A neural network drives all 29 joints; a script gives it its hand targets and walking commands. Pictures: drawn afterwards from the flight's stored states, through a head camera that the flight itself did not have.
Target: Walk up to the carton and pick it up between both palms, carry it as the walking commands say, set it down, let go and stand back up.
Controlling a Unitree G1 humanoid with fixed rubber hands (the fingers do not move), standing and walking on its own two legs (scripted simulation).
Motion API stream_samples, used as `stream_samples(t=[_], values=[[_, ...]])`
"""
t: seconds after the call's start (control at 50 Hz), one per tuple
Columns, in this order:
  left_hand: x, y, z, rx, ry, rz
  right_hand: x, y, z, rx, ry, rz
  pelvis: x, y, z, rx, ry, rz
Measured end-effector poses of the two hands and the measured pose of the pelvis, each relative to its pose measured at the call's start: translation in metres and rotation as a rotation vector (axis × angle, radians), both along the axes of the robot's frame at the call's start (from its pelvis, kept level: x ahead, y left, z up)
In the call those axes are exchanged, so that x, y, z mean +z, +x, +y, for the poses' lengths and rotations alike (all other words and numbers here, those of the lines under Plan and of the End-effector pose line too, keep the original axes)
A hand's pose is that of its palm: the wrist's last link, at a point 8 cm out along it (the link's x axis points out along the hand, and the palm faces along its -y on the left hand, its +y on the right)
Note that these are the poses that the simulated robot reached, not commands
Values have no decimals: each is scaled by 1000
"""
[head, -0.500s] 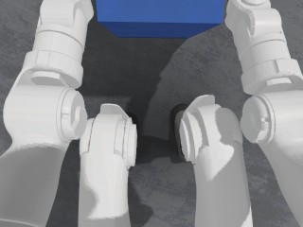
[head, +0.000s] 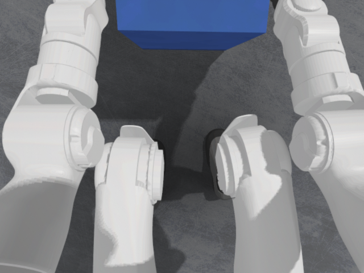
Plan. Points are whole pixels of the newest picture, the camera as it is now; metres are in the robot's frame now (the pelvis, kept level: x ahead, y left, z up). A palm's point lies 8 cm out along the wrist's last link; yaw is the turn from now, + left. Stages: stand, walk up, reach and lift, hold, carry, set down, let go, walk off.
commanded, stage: set down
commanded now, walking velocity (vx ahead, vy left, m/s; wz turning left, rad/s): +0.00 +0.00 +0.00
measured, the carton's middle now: out of the picture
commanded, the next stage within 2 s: none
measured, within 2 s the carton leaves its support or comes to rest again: neither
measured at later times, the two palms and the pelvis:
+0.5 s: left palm out of the picture +0.56 +0.12 -0.17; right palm out of the picture +0.53 -0.19 -0.17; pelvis +0.00 +0.00 +0.01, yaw +0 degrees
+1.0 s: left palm out of the picture +0.57 +0.14 -0.14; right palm out of the picture +0.54 -0.22 -0.13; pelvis +0.00 +0.00 +0.03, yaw -1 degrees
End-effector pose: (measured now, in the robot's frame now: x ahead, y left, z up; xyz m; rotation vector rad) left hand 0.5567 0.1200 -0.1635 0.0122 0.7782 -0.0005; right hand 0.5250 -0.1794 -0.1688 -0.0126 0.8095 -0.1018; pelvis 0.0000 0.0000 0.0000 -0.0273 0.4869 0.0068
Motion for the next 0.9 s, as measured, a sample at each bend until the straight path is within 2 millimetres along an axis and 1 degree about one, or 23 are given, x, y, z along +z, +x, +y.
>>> stream_samples(t=[0.32,0.42,0.5,0.58,0.68,0.74,0.8,0.9], values=[[-1,0,1,-15,2,-17,-1,0,-1,6,2,-14,0,1,1,2,3,0],[-2,1,1,-25,24,-23,-2,2,-3,-18,-10,-32,2,1,0,1,7,8],[-10,-1,2,-19,42,12,-4,5,-8,-47,-29,-23,7,4,0,-3,4,29],[-18,-1,5,-7,48,9,-5,6,-16,-59,-49,-25,11,7,-2,-8,6,48],[-22,-1,12,-4,61,-8,-10,5,-30,-92,-52,-32,10,9,-2,-15,8,60],[-24,0,17,10,57,-8,-8,5,-38,-85,-74,-36,8,9,-3,-15,14,58],[-20,3,23,15,63,-25,-4,7,-43,-97,-65,-48,6,9,-4,-18,15,53],[-5,7,26,15,62,-59,10,12,-43,-96,-58,-86,11,6,-4,-21,13,54]])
